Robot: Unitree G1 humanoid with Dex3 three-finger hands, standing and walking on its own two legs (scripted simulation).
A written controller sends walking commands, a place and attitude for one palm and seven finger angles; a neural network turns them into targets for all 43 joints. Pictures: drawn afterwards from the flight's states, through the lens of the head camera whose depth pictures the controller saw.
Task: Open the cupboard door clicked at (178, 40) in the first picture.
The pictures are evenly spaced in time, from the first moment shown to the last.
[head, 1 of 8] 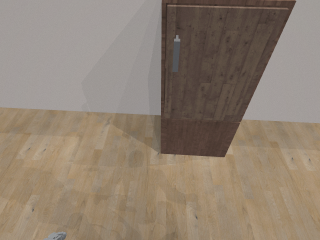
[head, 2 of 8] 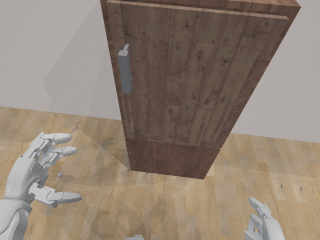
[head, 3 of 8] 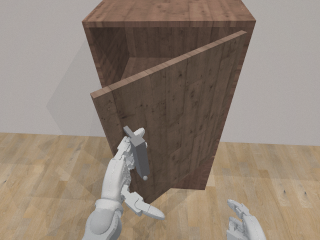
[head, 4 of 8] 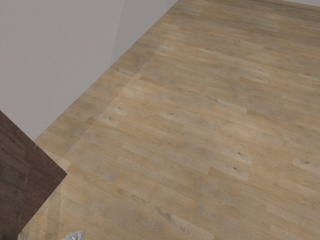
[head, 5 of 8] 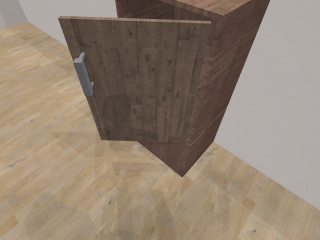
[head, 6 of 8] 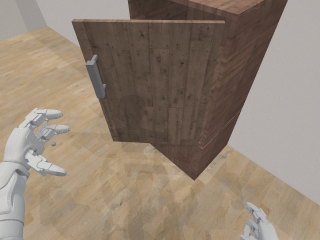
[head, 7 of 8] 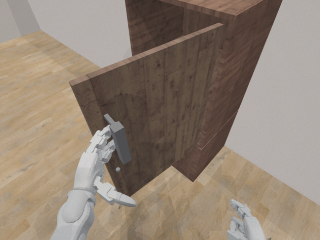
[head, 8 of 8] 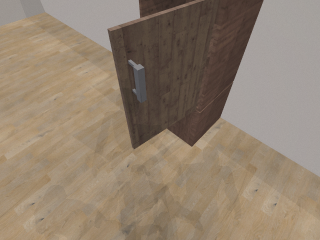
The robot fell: no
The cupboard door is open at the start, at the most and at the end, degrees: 0 82 81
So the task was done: yes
